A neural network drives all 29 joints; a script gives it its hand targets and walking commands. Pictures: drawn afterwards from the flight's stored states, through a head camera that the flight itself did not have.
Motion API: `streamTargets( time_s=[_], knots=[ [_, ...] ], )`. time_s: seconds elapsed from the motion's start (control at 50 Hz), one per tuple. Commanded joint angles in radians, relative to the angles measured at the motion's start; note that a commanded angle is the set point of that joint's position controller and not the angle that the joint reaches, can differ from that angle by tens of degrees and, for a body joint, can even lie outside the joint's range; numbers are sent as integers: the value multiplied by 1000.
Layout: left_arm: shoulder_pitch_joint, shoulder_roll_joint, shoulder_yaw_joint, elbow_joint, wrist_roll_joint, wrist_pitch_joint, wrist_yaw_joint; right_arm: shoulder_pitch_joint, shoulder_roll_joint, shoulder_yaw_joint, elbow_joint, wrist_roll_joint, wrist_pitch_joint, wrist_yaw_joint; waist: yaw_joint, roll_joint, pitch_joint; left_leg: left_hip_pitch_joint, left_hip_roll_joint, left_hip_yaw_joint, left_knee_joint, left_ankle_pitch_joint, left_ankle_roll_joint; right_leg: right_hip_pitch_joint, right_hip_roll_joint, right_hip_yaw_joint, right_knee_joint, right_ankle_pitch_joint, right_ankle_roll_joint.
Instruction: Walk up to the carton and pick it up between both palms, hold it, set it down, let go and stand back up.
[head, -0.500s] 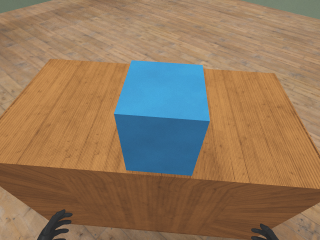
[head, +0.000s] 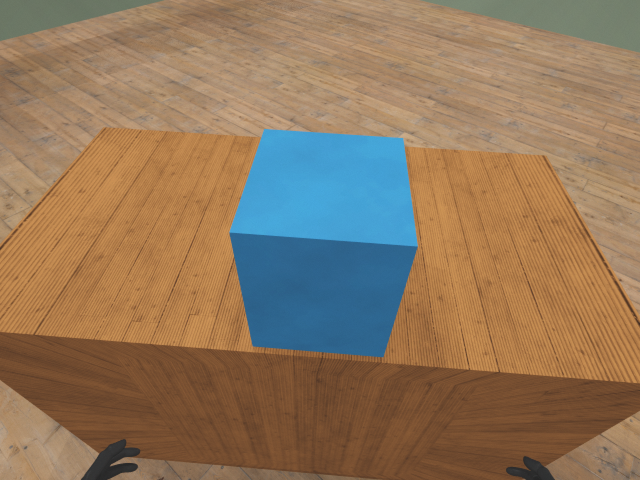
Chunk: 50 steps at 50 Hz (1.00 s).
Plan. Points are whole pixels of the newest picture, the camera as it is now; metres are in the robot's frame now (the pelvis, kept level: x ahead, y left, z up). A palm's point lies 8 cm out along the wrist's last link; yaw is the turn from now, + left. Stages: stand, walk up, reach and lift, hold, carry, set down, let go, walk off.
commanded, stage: stand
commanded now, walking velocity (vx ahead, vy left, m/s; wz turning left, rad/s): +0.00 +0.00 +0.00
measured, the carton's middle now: (325, 245) +0.43 -0.02 +0.05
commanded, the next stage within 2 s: none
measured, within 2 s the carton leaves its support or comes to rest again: neither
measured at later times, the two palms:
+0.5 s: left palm out of the picture +0.12 +0.28 -0.09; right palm out of the picture +0.08 -0.29 -0.11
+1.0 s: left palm out of the picture +0.09 +0.28 -0.09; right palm out of the picture +0.06 -0.30 -0.11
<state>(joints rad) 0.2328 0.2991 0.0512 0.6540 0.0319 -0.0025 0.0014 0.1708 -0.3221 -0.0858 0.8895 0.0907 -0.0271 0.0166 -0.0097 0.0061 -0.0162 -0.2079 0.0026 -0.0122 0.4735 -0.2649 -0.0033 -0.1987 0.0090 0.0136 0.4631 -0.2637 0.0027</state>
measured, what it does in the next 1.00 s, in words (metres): stands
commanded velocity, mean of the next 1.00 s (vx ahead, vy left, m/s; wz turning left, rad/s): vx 0.00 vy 0.00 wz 0.00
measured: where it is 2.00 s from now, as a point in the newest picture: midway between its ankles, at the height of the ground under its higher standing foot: outside the picture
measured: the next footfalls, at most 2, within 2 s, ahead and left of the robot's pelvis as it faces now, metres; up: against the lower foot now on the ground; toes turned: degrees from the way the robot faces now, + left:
none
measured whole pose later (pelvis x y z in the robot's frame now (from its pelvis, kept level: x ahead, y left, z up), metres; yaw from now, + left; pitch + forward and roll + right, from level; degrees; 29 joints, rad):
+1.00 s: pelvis -0.02 +0.00 +0.00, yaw +0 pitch -2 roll +0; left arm 0.23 0.30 0.05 0.76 0.03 -0.01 0.00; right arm 0.17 -0.32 -0.09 1.01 0.09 -0.03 0.02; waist -0.01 0.01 -0.02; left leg -0.21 0.00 -0.01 0.47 -0.23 0.00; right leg -0.20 0.01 0.01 0.46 -0.23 0.00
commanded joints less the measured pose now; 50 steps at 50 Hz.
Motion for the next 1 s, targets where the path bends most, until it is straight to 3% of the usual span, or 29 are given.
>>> streamTargets(
  time_s=[0.0,0.04,0.06,0.16,0.18,0.24,0.26,0.28,0.3,0.32,0.36,0.4,0.44,0.54,0.56,0.58,0.6,0.64,0.66,0.68,0.7,0.72,0.76,0.78,0.84,0.86,0.88,0.92,0.98],
  knots=[
    [-35,223,38,13,-4,-64,3,-25,-231,4,-44,-140,-34,-9,-2,-80,-89,73,98,-74,-61,253,64,75,-117,77,-78,263,-36],
    [-49,220,43,7,-5,-65,4,-50,-219,2,-66,-128,-36,-13,-9,-49,-150,105,106,-58,-42,311,60,92,-117,79,-52,345,-44],
    [-51,217,36,10,-9,-64,2,-66,-225,2,-50,-136,-29,-16,0,-78,-131,110,113,-77,-55,332,70,90,-114,71,-64,327,-34],
    [-49,240,49,30,2,-56,7,-53,-240,3,-24,-139,-28,-16,7,-36,-109,99,112,-82,-66,265,71,68,-111,74,-73,256,-44],
    [-51,240,48,29,6,-53,11,-40,-223,5,-17,-135,-26,-15,6,-69,-64,47,104,-78,-66,258,76,84,-110,63,-66,260,-37],
    [-28,227,43,46,1,-61,9,-34,-234,0,-16,-136,-29,-19,-1,-44,-76,68,105,-68,-63,297,67,88,-121,77,-79,288,-47],
    [-52,229,34,43,5,-61,13,-78,-205,5,-23,-129,-29,-13,1,-86,-108,85,105,-67,-45,301,64,89,-127,78,-65,326,-41],
    [-29,208,34,52,-1,-59,12,-60,-228,-4,-20,-137,-30,-12,4,-55,-122,75,103,-60,-37,291,69,105,-120,76,-77,331,-47],
    [-41,249,44,53,-1,-55,9,-33,-222,-1,-2,-131,-32,-15,-8,-94,-74,75,103,-71,-55,279,65,75,-124,69,-74,322,-53],
    [-58,240,43,55,-4,-54,8,-30,-241,0,-2,-132,-30,-17,-4,-51,-68,87,98,-59,-48,298,66,55,-127,91,-77,313,-51],
    [-7,237,45,68,-1,-61,10,-27,-232,-5,-12,-134,-30,-16,-1,-99,-57,73,110,-80,-62,284,73,68,-118,75,-78,298,-41],
    [-69,234,40,57,-1,-53,5,-46,-229,3,-3,-139,-28,-16,-6,-13,-54,79,114,-66,-82,278,72,51,-120,78,-73,254,-51],
    [-53,242,47,74,-1,-53,13,-39,-244,6,16,-126,-23,-14,4,-65,-85,86,114,-86,-82,262,70,74,-116,87,-80,258,-47],
    [-29,227,42,91,-12,-55,7,-54,-226,3,12,-134,-30,-20,-1,-78,-81,95,112,-77,-74,297,66,72,-113,75,-86,284,-43],
    [-34,245,38,90,-8,-54,15,-42,-217,-1,21,-130,-29,-21,-8,-54,-34,75,106,-83,-82,298,59,52,-118,72,-83,279,-47],
    [-43,229,39,79,-4,-57,12,-48,-231,5,27,-130,-28,-19,5,-71,-89,94,101,-61,-60,313,53,84,-118,67,-68,315,-47],
    [-61,247,39,82,-2,-52,18,-56,-225,-3,30,-131,-26,-18,-9,-23,-54,75,96,-68,-68,304,58,79,-110,69,-79,317,-38],
    [-57,212,36,80,-6,-60,4,-40,-230,8,32,-131,-23,-25,0,-29,-63,71,107,-66,-68,311,62,78,-108,60,-78,295,-34],
    [-49,246,39,92,-3,-58,10,-48,-223,3,39,-128,-26,-23,-8,-94,-39,85,109,-85,-91,278,65,49,-113,64,-77,268,-48],
    [-44,200,33,89,-11,-50,8,-78,-242,3,20,-139,-27,-22,11,-44,-51,40,112,-77,-75,247,69,71,-107,62,-77,235,-44],
    [-20,221,31,104,-5,-50,8,-78,-245,4,33,-134,-22,-17,10,-100,-40,32,116,-96,-92,208,71,69,-113,62,-76,213,-48],
    [-48,238,41,90,-9,-53,12,-36,-238,2,37,-125,-23,-16,-8,-68,-70,69,109,-85,-79,201,70,70,-127,100,-96,225,-54],
    [-75,250,43,88,1,-50,11,-50,-224,7,49,-136,-23,-13,-9,-39,-31,73,96,-67,-82,214,61,50,-118,93,-95,222,-54],
    [-64,230,40,94,0,-53,11,-65,-213,0,42,-135,-21,-17,-15,-15,-51,71,120,-93,-85,241,65,60,-115,82,-86,218,-54],
    [-48,230,41,97,-8,-48,5,-54,-246,1,54,-139,-31,-21,10,-93,-39,33,119,-113,-119,193,67,79,-103,75,-94,184,-47],
    [-57,226,36,105,-13,-44,4,-78,-250,6,49,-137,-31,-17,12,-50,-19,20,115,-112,-130,178,64,81,-115,76,-94,178,-51],
    [-51,219,36,105,-14,-45,5,-47,-239,3,51,-132,-31,-20,-5,-45,9,34,117,-103,-139,174,69,32,-114,90,-101,120,-51],
    [-49,229,40,115,-6,-47,8,-87,-207,8,54,-132,-29,-13,3,-58,0,36,123,-112,-137,170,59,45,-105,72,-102,129,-48],
    [-46,217,36,115,-15,-52,6,-64,-235,4,67,-128,-31,-15,12,-27,-1,-3,123,-124,-136,167,71,70,-117,88,-113,127,-50]
  ],
)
